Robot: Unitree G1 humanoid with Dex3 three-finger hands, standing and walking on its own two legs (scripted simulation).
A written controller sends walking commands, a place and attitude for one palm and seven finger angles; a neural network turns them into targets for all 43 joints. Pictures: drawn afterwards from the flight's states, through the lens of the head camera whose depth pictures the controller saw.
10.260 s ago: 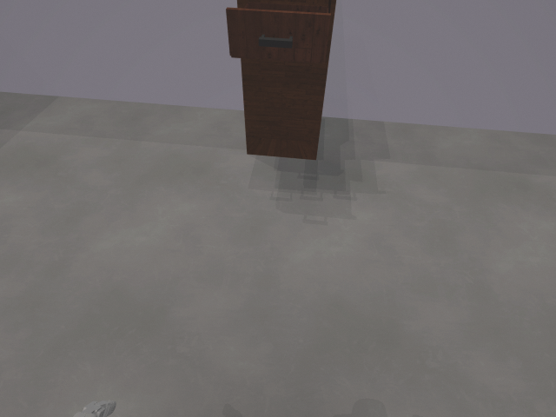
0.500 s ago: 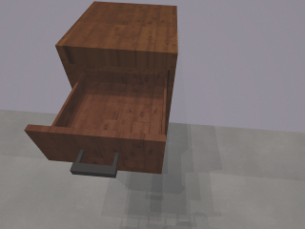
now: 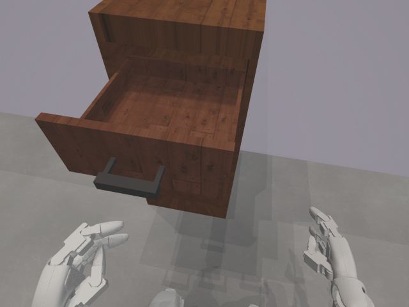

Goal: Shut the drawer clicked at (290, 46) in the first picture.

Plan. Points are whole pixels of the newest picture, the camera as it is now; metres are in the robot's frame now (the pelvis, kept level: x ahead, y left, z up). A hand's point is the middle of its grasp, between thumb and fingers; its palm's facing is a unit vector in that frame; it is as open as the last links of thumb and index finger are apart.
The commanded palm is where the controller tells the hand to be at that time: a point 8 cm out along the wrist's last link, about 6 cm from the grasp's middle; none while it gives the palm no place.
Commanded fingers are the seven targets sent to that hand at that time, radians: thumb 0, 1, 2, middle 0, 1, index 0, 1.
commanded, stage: raise the hand and make a fist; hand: left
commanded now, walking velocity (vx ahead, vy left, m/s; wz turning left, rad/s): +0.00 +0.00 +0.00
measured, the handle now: (132, 176) +0.33 +0.18 +0.08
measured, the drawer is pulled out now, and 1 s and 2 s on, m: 0.30 0.30 0.30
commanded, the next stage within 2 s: bring the fist close to the handle in 1.38 s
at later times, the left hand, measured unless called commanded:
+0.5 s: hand (104, 265) +0.16 +0.17 +0.11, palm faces -0.08 -0.99 -0.06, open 3.3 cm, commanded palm +0.11 +0.22 +0.13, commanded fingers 0.00 0.90 0.90 -1.24 -1.43 -1.24 -1.43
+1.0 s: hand (85, 239) +0.17 +0.17 +0.18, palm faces -0.02 -0.99 -0.11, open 3.3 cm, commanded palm +0.11 +0.22 +0.19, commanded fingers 0.00 0.90 0.90 -1.40 -1.60 -1.40 -1.60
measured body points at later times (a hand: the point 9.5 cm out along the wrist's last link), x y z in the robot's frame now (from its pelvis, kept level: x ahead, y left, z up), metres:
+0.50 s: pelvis +0.02 +0.01 +0.02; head +0.03 +0.00 +0.47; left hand +0.16 +0.22 +0.12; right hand +0.19 -0.24 -0.04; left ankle +0.03 +0.13 -0.67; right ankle +0.02 -0.10 -0.67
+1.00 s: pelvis +0.03 +0.02 +0.04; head +0.01 +0.01 +0.49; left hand +0.16 +0.23 +0.19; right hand +0.24 -0.18 +0.01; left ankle +0.03 +0.13 -0.67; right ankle +0.02 -0.10 -0.67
